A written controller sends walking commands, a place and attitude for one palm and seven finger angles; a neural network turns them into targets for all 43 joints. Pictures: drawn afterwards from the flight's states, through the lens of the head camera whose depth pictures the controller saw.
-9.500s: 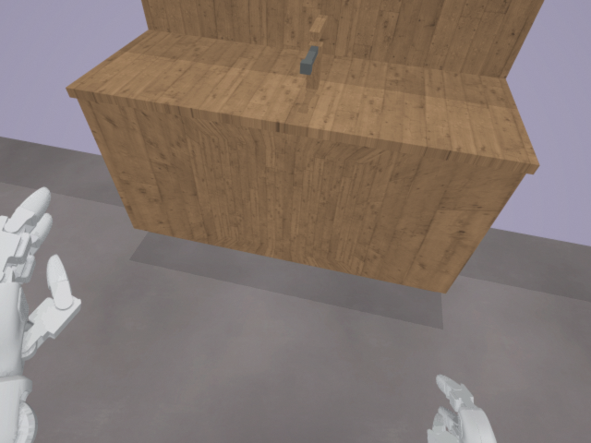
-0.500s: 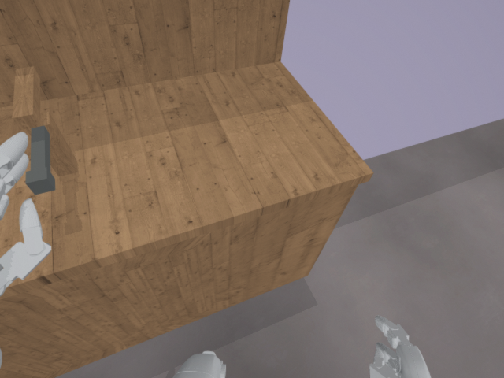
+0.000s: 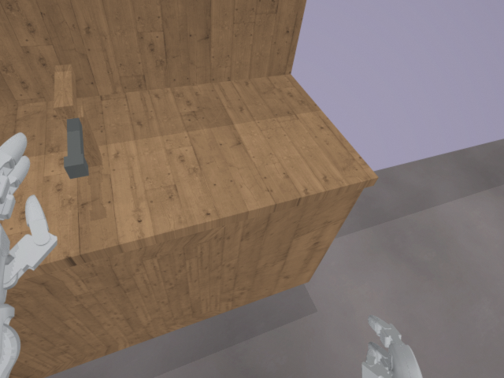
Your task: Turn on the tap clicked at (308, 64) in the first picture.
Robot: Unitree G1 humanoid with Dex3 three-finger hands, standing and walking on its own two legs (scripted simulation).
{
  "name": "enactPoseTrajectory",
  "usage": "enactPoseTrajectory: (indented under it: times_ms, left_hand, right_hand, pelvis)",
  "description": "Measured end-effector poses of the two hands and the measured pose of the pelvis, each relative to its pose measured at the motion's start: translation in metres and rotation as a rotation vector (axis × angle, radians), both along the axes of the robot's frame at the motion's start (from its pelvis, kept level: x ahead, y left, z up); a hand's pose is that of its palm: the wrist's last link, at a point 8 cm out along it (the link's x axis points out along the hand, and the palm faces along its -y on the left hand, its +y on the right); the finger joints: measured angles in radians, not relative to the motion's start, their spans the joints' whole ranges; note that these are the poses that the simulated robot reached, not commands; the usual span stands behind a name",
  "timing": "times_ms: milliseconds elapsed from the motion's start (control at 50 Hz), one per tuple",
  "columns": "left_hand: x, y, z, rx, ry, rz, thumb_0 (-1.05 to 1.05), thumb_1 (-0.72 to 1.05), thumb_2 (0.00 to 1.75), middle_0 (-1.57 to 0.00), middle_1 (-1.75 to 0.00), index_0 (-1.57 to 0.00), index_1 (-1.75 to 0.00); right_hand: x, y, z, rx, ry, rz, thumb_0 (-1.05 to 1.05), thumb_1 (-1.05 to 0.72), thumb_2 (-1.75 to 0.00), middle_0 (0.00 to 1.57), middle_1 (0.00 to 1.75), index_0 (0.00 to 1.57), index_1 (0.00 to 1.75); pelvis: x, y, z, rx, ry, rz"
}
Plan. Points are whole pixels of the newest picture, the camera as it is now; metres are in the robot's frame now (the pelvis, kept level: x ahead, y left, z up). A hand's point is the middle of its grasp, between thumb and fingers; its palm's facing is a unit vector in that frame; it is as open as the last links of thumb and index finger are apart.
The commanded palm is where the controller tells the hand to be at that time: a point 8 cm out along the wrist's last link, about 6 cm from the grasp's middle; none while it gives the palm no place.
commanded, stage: come to a stop and stand still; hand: left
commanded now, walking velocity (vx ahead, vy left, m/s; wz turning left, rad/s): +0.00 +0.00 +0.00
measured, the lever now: (76, 166) +0.40 +0.33 +0.09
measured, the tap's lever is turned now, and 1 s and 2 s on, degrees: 0 0 0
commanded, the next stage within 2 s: look again from close up in 1.82 s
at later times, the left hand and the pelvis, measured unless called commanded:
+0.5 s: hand (15, 257) +0.19 +0.27 +0.17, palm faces +0.40 -0.83 -0.39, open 7.4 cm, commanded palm +0.12 +0.31 +0.19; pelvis -0.03 +0.02 +0.00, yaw +2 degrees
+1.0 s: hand out of the picture +0.14 +0.28 +0.19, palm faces +0.41 -0.79 -0.45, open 7.4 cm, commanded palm +0.07 +0.31 +0.19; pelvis -0.07 +0.03 +0.00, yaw +3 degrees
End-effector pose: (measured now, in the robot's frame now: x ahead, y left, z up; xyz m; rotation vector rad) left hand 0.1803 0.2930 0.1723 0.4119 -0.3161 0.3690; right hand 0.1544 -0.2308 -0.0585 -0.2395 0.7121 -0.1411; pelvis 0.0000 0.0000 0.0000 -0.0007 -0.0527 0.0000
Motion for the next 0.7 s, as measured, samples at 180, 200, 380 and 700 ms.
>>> enactPoseTrajectory:
  times_ms: [180, 200, 380, 700]
  left_hand:
    - [-0.013, 0.002, 0.036, 0.152, -0.004, -0.034, 0.01, 0.89, 0.90, -0.21, -0.30, -0.21, -0.30]
    - [-0.015, 0.004, 0.035, 0.157, 0.007, -0.029, 0.01, 0.89, 0.90, -0.21, -0.30, -0.21, -0.30]
    - [-0.031, 0.019, -0.002, 0.014, 0.046, 0.035, 0.01, 0.89, 0.90, -0.21, -0.30, -0.21, -0.30]
    - [-0.056, 0.015, 0.024, 0.125, 0.048, 0.007, 0.01, 0.89, 0.90, -0.21, -0.30, -0.22, -0.30]
  right_hand:
    - [-0.006, 0.019, -0.003, 0.078, -0.018, 0.025, 0.01, -0.91, -0.90, 0.20, 0.30, 0.20, 0.30]
    - [-0.008, 0.019, -0.007, 0.083, -0.007, 0.027, 0.01, -0.91, -0.90, 0.20, 0.30, 0.20, 0.30]
    - [-0.025, 0.018, -0.015, 0.027, 0.067, 0.012, 0.01, -0.91, -0.90, 0.20, 0.30, 0.20, 0.30]
    - [-0.047, 0.026, -0.022, 0.096, 0.085, 0.029, 0.01, -0.91, -0.90, 0.20, 0.30, 0.20, 0.30]
  pelvis:
    - [-0.006, 0.008, 0.005, -0.026, 0.023, 0.024]
    - [-0.008, 0.009, 0.004, -0.042, 0.019, 0.028]
    - [-0.021, 0.016, -0.004, -0.015, 0.021, 0.027]
    - [-0.044, 0.014, 0.001, -0.060, 0.036, 0.055]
